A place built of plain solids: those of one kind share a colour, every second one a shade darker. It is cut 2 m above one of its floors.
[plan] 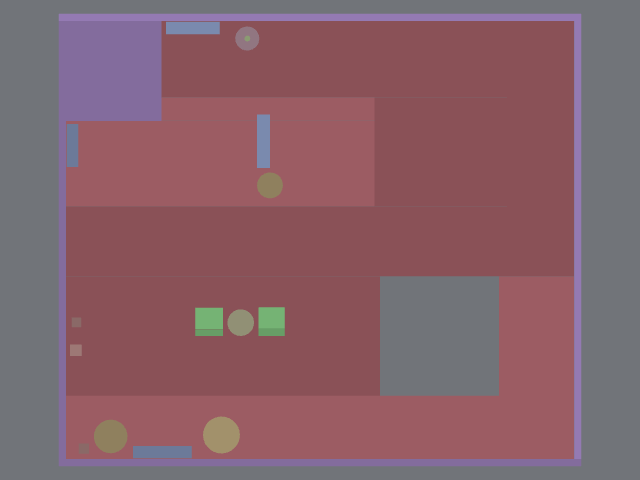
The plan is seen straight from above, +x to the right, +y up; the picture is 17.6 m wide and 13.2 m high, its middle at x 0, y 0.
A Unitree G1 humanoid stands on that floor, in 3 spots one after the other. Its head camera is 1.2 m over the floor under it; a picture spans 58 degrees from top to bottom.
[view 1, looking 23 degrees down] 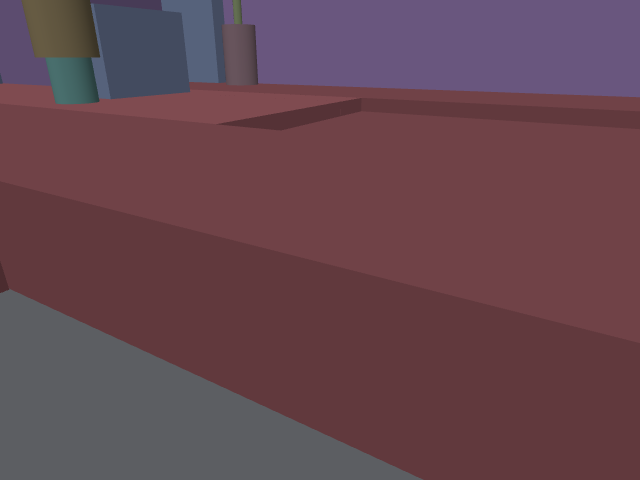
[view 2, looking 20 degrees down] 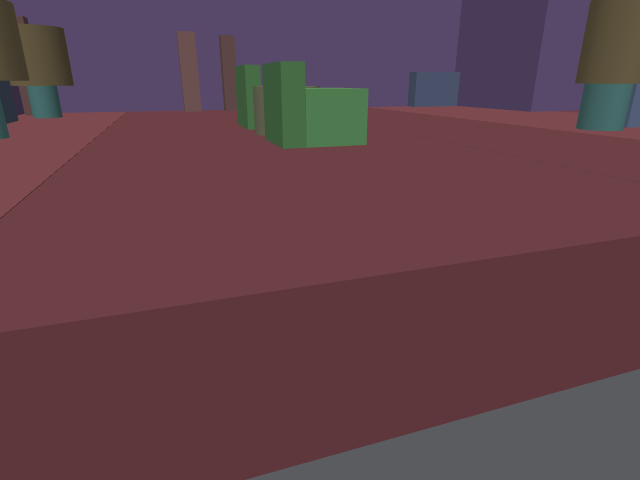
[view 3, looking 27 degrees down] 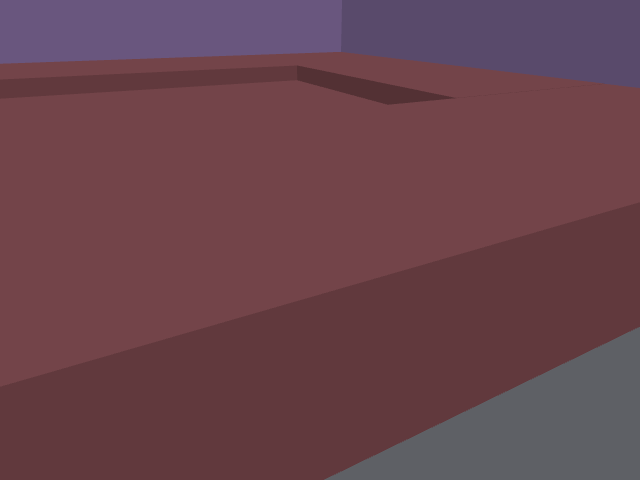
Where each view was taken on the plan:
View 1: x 4.21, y -1.97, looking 120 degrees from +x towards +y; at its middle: floor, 1.40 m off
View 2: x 2.72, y -3.57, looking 161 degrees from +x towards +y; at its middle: floor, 1.60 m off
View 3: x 2.60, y -1.72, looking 63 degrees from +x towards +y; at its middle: floor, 1.20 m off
